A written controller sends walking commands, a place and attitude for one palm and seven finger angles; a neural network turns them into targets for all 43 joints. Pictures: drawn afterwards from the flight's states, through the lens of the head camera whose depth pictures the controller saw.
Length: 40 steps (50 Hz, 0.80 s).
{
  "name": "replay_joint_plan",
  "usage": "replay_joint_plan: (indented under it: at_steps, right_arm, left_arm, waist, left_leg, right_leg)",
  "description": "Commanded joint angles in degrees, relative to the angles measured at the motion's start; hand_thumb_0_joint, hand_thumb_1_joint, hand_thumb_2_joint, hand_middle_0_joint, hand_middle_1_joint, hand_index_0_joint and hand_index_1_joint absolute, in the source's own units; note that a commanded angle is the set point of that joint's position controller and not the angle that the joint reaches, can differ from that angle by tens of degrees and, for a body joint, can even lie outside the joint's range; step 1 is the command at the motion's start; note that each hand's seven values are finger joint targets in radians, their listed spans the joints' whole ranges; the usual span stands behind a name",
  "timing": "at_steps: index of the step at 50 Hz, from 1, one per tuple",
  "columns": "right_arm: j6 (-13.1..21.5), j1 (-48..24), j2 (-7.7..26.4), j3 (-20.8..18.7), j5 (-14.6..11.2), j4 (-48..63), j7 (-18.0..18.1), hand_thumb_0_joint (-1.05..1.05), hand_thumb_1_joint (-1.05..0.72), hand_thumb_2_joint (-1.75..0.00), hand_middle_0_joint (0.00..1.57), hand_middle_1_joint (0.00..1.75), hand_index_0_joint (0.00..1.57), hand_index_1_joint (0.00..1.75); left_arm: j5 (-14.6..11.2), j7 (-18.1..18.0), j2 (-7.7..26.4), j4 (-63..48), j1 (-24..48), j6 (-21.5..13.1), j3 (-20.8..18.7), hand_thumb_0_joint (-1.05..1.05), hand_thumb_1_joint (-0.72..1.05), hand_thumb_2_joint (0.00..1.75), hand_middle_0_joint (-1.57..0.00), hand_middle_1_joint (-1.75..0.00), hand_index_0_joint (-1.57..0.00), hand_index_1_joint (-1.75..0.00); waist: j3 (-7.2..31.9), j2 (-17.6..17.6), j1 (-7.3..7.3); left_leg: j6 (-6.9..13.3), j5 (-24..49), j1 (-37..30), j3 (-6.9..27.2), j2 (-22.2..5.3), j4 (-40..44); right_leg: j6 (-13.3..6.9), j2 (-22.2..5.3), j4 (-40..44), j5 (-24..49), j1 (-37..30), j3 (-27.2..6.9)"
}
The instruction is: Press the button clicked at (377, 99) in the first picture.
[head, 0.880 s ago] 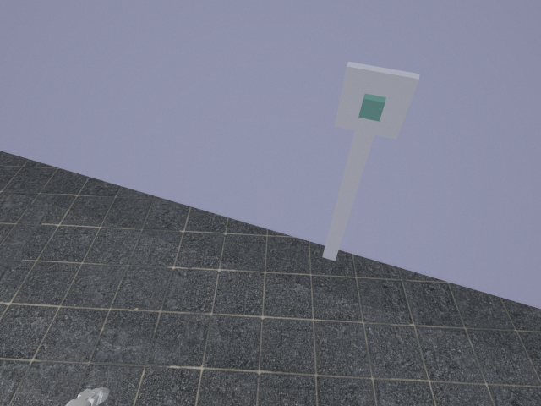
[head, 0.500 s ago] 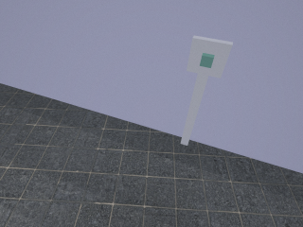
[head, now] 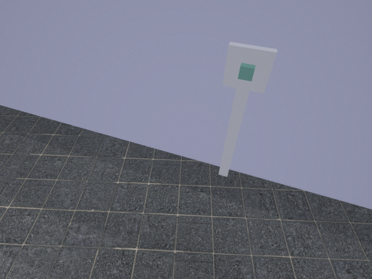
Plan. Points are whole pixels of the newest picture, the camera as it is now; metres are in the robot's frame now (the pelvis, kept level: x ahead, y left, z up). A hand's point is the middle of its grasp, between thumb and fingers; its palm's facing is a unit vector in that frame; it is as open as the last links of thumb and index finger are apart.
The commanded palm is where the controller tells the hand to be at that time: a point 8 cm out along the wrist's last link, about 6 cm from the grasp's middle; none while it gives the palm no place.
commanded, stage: look at it before walking up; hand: left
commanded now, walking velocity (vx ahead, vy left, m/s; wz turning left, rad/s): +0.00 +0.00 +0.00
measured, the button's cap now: (246, 71) +0.86 -0.20 +0.01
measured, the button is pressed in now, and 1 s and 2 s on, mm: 0 0 0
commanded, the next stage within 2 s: turn to face it in 0.56 s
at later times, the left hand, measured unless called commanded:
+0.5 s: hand out of the picture +0.08 +0.24 -0.16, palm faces -0.03 -0.94 -0.33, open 7.4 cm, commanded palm none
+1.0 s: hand out of the picture +0.07 +0.21 -0.17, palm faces -0.09 -0.96 -0.27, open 7.4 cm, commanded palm none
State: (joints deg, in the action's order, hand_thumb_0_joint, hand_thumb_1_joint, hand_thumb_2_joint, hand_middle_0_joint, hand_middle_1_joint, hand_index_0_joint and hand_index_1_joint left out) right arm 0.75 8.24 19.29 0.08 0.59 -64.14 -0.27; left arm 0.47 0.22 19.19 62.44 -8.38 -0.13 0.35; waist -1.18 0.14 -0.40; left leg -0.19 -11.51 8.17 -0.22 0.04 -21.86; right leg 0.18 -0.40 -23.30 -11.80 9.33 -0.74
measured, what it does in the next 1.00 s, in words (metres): stands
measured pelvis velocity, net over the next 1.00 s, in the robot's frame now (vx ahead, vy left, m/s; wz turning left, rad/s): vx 0.00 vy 0.00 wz -0.09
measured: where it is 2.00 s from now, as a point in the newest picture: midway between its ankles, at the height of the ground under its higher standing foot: outside the picture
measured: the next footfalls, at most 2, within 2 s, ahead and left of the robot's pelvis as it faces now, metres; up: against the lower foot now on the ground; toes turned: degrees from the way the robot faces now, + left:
right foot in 1.76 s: -0.04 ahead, -0.13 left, +0.00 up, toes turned -24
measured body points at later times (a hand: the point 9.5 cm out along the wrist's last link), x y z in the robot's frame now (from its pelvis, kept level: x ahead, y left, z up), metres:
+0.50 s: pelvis +0.01 +0.00 +0.00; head +0.01 +0.00 +0.45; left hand +0.08 +0.29 -0.13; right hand +0.08 -0.30 -0.13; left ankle +0.01 +0.12 -0.74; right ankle +0.01 -0.12 -0.74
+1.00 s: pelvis +0.00 +0.00 -0.01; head +0.02 +0.00 +0.44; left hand +0.08 +0.26 -0.15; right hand +0.06 -0.27 -0.15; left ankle +0.01 +0.12 -0.74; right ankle +0.01 -0.12 -0.74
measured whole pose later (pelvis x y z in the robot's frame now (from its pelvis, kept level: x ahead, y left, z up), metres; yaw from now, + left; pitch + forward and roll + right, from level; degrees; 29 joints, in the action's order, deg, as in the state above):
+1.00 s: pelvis +0.00 +0.00 -0.01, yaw -5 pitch -1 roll +1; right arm -0.5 8.2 14.7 -0.7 0.6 -59.5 1.0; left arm 0.8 0.0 15.7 58.7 -11.2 2.6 -0.6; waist -2.8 1.0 0.3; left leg -0.6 -15.8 10.8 -4.9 -2.1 -28.0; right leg 0.0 1.9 -29.7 -14.2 14.1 -5.3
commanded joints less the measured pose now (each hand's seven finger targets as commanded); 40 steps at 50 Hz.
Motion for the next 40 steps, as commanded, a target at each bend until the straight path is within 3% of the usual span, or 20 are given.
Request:
replay_joint_plan:
  at_steps: [1, 16, 36, 37, 40]
  right_arm:
    - [1.17, -3.47, 11.79, -2.19, -0.09, 3.96, 0.83, 0.0, -0.9, -0.9, 0.2, 0.3, 0.2, 0.3]
    - [1.31, -3.42, 11.75, -2.06, -0.13, 3.95, 1.0, 0.0, -0.9, -0.9, 0.2, 0.3, 0.2, 0.3]
    - [1.24, -4.04, 12.01, -2.27, -0.16, 3.84, 1.24, 0.0, -0.9, -0.9, 0.2, 0.3, 0.2, 0.3]
    - [1.18, -3.64, 11.72, -2.27, -0.08, 3.99, 1.34, 0.0, -0.9, -0.9, 0.2, 0.3, 0.2, 0.3]
    - [0.32, -1.14, 6.67, -1.63, 0.01, 4.08, 1.6, 0.0, -0.9, -0.9, 0.2, 0.3, 0.2, 0.3]
  left_arm:
    - [0.15, -0.84, 12.14, -3.97, 2.62, -1.36, -2.27, 0.0, 0.9, 0.9, -0.2, -0.3, -0.2, -0.3]
    - [0.13, -0.84, 11.99, -4.04, 2.72, -1.5, -2.31, 0.0, 0.9, 0.9, -0.2, -0.3, -0.2, -0.3]
    - [0.17, -0.9, 12.36, -4.07, 2.46, -1.52, -2.52, 0.0, 0.9, 0.9, -0.2, -0.3, -0.2, -0.3]
    - [0.17, -0.86, 12.16, -4.29, 2.62, -1.27, -2.6, 0.0, 0.9, 0.9, -0.2, -0.3, -0.2, -0.3]
    - [0.15, -1.03, 7.42, -4.26, -0.03, 0.17, -1.98, 0.0, 0.9, 0.9, -0.2, -0.3, -0.2, -0.3]
  waist:
    - [1.2, 0.46, 0.54]
    - [3.54, -0.02, 0.38]
    - [2.89, -0.22, 0.4]
    - [2.6, 0.03, 0.28]
    - [2.1, 0.03, 0.18]
  left_leg:
    - [1.79, 2.69, 1.45, 6.03, -6.29, 4.08]
    - [1.6, 6.48, -0.46, 5.65, -6.7, 3.72]
    - [1.34, 8.98, -2.41, 4.74, -7.17, 3.5]
    - [1.26, 8.86, -2.4, 4.29, -7.24, 3.03]
    - [0.45, 8.62, -1.99, 2.15, -7.46, 0.74]
  right_leg:
    - [-2.04, -6.29, 5.27, 1.74, 0.59, -6.55]
    - [-2.17, -6.31, 4.57, 6.89, -0.99, -6.27]
    - [-2.32, -6.26, 4.86, 11.44, -1.27, -6.66]
    - [-2.38, -6.19, 4.19, 12.19, -0.72, -6.9]
    - [-1.84, -5.92, 1.92, 14.29, 1.24, -7.57]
